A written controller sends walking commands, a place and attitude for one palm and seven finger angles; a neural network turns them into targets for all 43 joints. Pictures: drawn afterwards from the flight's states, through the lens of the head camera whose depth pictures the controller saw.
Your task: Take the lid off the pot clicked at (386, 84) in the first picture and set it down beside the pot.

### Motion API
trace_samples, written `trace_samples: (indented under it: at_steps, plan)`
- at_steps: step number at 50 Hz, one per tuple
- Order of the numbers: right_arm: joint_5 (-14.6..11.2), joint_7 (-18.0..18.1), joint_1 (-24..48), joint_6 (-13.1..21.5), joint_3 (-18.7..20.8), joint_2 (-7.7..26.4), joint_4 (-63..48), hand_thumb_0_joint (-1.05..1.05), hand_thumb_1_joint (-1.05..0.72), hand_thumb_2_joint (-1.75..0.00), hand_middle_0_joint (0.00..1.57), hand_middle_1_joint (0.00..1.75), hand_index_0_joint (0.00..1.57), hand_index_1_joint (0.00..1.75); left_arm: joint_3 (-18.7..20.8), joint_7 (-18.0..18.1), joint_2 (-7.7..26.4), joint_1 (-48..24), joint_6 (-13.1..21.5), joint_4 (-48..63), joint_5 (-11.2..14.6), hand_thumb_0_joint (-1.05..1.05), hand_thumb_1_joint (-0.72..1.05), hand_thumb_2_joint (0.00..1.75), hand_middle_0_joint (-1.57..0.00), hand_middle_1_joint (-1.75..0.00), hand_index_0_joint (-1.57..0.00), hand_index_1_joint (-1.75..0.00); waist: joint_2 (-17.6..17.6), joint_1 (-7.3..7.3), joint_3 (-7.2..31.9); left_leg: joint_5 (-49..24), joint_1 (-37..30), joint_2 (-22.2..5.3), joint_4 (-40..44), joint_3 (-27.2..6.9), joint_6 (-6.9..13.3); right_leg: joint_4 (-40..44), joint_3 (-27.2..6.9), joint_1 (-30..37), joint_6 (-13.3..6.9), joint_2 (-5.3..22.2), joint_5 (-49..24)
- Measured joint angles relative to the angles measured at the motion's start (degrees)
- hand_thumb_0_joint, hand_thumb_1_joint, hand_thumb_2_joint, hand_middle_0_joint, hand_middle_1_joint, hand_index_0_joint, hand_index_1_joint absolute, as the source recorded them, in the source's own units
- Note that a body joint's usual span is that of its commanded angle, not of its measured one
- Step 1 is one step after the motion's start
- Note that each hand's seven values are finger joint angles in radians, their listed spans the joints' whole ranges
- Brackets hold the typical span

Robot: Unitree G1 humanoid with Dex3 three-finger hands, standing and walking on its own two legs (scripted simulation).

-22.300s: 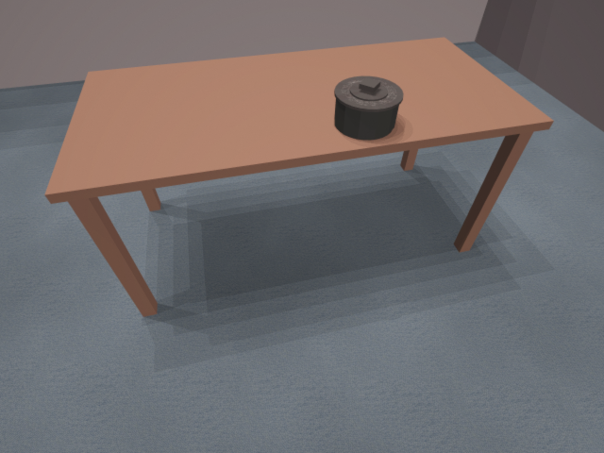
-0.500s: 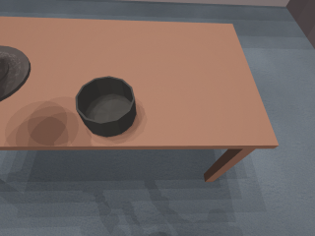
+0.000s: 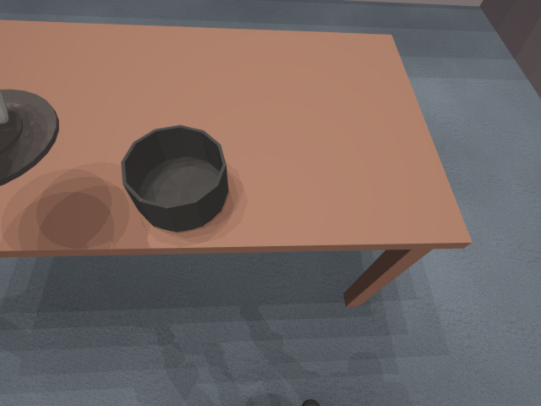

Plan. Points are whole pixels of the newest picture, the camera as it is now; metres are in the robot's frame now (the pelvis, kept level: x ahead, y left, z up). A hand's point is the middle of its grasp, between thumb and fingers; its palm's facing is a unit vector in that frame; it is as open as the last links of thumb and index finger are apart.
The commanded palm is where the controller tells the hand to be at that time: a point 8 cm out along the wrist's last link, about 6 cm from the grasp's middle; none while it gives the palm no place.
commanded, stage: lower the lid onto the table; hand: left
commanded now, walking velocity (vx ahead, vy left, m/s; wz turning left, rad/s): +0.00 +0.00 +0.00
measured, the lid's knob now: out of the picture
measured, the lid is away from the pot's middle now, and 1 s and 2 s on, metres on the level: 0.24 0.25 0.23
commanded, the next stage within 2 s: none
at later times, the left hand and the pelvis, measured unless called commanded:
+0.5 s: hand out of the picture +0.47 +0.38 +0.11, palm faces -0.45 -0.17 -0.88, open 7.1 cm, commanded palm +0.53 +0.38 +0.18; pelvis +0.01 +0.01 -0.01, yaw -1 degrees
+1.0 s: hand out of the picture +0.48 +0.38 +0.07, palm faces -0.49 -0.14 -0.86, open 7.1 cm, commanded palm +0.54 +0.38 +0.14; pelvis +0.01 +0.02 -0.01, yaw -1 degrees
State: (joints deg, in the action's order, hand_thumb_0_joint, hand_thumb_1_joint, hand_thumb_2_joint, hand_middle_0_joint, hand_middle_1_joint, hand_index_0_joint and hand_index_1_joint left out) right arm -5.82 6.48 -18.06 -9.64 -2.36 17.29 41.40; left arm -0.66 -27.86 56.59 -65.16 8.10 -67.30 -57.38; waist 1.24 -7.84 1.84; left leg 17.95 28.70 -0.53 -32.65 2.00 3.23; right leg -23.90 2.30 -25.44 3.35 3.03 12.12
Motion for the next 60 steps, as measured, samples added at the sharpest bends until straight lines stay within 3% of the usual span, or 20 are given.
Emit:
trace_samples:
  at_steps: [14, 25, 29, 47, 53, 60]
  plan:
    - [-0.2, 0.2, -1.2, -0.1, -0.2, 0.3, 0.2, 0.01, -0.91, -0.90, 0.20, 0.30, 0.20, 0.30, 1.9, 0.5, 1.8, 1.0, 1.8, -1.0, 0.2, 0.05, 0.23, 0.78, -0.55, -1.00, -0.71, -1.09, -0.2, -1.12, 0.4, 1.8, 2.2, -0.5, -2.7, 0.4, 0.2, -2.1, -0.5, -2.2, 0.1, -0.4, 1.1]
    - [-0.1, 0.1, -1.4, -0.7, -0.3, -0.6, 0.2, 0.01, -0.91, -0.90, 0.20, 0.30, 0.20, 0.30, 2.1, 0.8, 1.9, 1.3, 2.1, -1.3, 0.4, 0.05, 0.23, 0.78, -0.55, -1.00, -0.71, -1.10, -0.5, -0.93, 1.1, 2.6, 4.4, -0.5, -4.2, 0.3, 0.5, -3.1, -0.4, -4.1, 0.1, -0.4, 1.7]
    - [0.0, 0.1, -1.2, -0.6, -0.2, -0.7, 0.1, 0.01, -0.91, -0.90, 0.20, 0.30, 0.20, 0.30, 1.0, 0.8, 1.3, 1.6, 2.3, -1.1, -0.1, 0.04, 0.23, 0.78, -0.55, -1.00, -0.71, -1.10, -0.3, -0.86, 1.1, 2.9, 5.2, -0.5, -4.9, 0.0, 0.6, -3.7, -0.3, -4.8, -0.6, -0.5, 1.8]
    - [0.5, 0.4, -1.4, -0.9, -0.2, -0.8, -0.3, 0.01, -0.91, -0.90, 0.20, 0.30, 0.20, 0.30, 3.1, 2.0, 0.8, 3.5, 5.1, -0.3, -0.5, 0.04, 0.23, 0.78, -0.55, -1.00, -0.71, -1.10, -0.2, -1.17, 1.7, 4.1, 7.9, -0.4, -7.4, 0.3, 1.3, -5.8, -0.7, -7.5, -0.8, -0.4, 2.5]
    - [0.6, 0.4, -1.8, -1.1, 0.0, -1.1, 0.0, 0.01, -0.91, -0.90, 0.20, 0.30, 0.20, 0.30, 1.7, 2.2, 0.3, 3.3, 5.3, -0.4, -0.6, 0.04, 0.23, 0.78, -0.55, -1.00, -0.71, -1.10, -0.2, -1.04, 1.9, 4.3, 9.0, -0.3, -8.1, 0.1, 1.4, -6.5, -0.6, -8.5, -1.4, -0.3, 2.7]
    - [0.9, 0.5, -2.1, -1.3, 0.1, -1.4, 0.1, 0.01, -0.91, -0.90, 0.20, 0.30, 0.20, 0.30, 3.2, 3.0, -0.1, 4.3, 6.4, 0.3, -0.5, 0.04, 0.23, 0.78, -0.55, -1.00, -0.72, -1.09, -0.3, -1.34, 2.4, 4.5, 9.6, -0.2, -8.5, 0.0, 1.5, -6.8, -0.9, -9.0, -1.4, -0.4, 2.7]
